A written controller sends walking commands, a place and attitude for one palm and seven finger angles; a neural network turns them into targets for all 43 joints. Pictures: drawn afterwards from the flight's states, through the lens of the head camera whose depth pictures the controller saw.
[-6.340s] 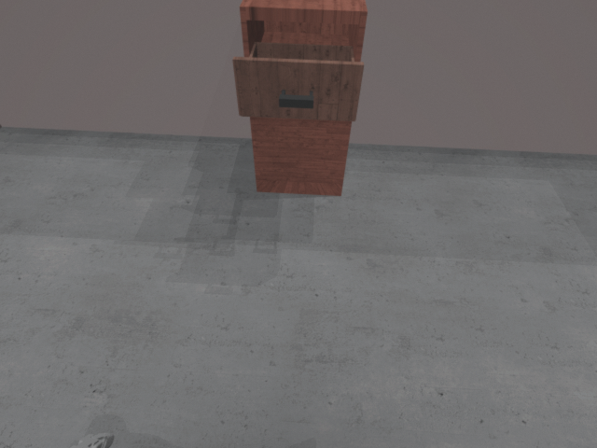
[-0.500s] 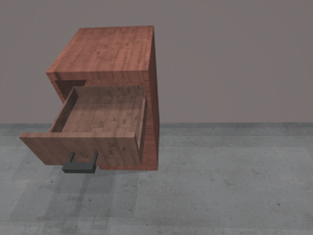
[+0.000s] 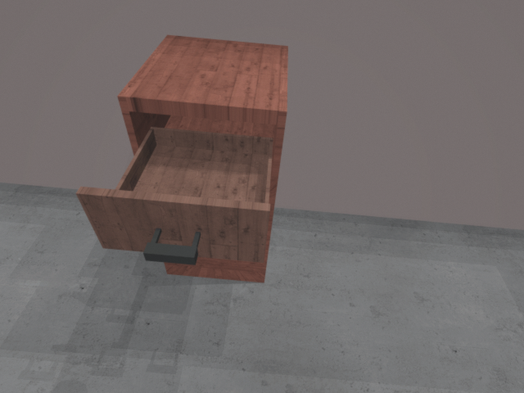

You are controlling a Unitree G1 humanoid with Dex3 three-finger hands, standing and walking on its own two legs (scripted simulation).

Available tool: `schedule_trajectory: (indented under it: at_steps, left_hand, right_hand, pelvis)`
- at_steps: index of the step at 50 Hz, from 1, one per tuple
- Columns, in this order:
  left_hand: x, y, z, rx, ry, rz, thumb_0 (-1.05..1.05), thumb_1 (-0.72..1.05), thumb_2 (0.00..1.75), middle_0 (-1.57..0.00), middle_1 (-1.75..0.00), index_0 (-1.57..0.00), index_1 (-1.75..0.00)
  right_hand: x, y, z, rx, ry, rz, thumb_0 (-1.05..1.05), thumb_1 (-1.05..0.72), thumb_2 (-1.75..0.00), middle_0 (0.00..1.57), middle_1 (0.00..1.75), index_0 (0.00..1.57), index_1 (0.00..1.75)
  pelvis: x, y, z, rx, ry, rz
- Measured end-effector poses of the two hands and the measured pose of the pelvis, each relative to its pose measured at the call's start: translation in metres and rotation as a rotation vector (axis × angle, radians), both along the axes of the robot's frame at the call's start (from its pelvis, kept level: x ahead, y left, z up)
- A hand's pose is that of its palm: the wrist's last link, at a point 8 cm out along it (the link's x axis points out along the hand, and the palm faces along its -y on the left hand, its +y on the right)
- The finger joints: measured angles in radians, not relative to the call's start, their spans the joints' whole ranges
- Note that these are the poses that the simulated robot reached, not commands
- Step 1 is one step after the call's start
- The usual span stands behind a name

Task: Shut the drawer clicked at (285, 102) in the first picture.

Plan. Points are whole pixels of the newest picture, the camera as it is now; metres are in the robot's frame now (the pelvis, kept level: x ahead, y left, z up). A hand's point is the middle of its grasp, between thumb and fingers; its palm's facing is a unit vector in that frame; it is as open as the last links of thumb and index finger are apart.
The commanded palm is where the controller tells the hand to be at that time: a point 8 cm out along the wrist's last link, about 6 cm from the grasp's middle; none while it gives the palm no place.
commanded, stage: come to a stop and stand still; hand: left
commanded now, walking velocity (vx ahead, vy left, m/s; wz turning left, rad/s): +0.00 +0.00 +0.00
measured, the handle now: (174, 244) +0.40 +0.21 -0.06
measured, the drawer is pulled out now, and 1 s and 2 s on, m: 0.30 0.30 0.30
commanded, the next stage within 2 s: look again from close up in 0.26 s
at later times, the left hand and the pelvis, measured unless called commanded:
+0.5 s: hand out of the picture -0.03 +0.16 -0.18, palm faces +0.02 -0.99 -0.14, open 7.4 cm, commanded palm none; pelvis +0.00 +0.00 +0.01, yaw -1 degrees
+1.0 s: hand out of the picture -0.01 +0.13 -0.17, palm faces +0.03 -0.99 -0.14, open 7.4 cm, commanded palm none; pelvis +0.00 -0.02 +0.01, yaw -1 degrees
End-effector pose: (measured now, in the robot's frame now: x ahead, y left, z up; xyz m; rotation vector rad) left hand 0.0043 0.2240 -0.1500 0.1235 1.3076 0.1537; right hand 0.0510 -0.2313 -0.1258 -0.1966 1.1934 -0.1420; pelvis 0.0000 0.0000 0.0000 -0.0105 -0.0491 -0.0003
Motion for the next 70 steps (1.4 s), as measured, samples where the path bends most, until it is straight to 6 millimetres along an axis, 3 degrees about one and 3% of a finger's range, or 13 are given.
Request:
schedule_trajectory:
  at_steps: [10,21,36,54,65,70]
  left_hand:
    - [-0.031,0.014,0.003,0.001,0.074,-0.002,0.00,0.91,0.90,-0.20,-0.29,-0.20,-0.30]
    - [-0.045,-0.004,0.003,-0.027,0.142,0.002,0.00,0.91,0.90,-0.20,-0.29,-0.20,-0.30]
    - [-0.020,-0.036,0.003,-0.049,0.088,-0.004,0.00,0.91,0.90,-0.20,-0.30,-0.20,-0.30]
    - [-0.018,-0.047,0.005,-0.040,0.085,-0.001,0.00,0.91,0.90,-0.20,-0.29,-0.20,-0.30]
    - [-0.021,-0.037,-0.006,-0.063,0.129,0.062,0.00,0.90,0.90,-0.20,-0.30,-0.20,-0.30]
    - [0.001,-0.027,-0.002,-0.054,0.151,0.020,0.00,0.91,0.90,-0.20,-0.29,-0.20,-0.30]
  right_hand:
    - [-0.041,0.014,-0.004,0.015,0.104,-0.028,0.01,-0.92,-0.90,0.20,0.30,0.20,0.30]
    - [-0.071,0.023,-0.009,0.050,0.204,-0.067,0.01,-0.91,-0.90,0.20,0.30,0.20,0.30]
    - [-0.063,0.011,-0.012,0.065,0.197,-0.079,0.01,-0.91,-0.90,0.20,0.30,0.20,0.30]
    - [-0.065,-0.004,-0.012,0.070,0.212,-0.081,0.01,-0.91,-0.90,0.19,0.30,0.20,0.30]
    - [-0.065,-0.002,-0.012,0.037,0.262,-0.086,0.00,-0.91,-0.90,0.19,0.30,0.20,0.30]
    - [-0.063,0.009,-0.011,0.042,0.256,-0.118,0.00,-0.91,-0.90,0.19,0.30,0.20,0.30]
  pelvis:
    - [-0.005,0.012,0.003,0.006,0.012,-0.004]
    - [-0.002,0.008,0.005,0.009,0.014,-0.009]
    - [0.002,-0.010,0.006,0.011,0.012,-0.013]
    - [0.003,-0.027,0.006,0.010,0.017,-0.015]
    - [0.029,-0.016,-0.001,0.000,0.030,-0.008]
    - [0.047,-0.011,0.000,0.006,0.034,-0.030]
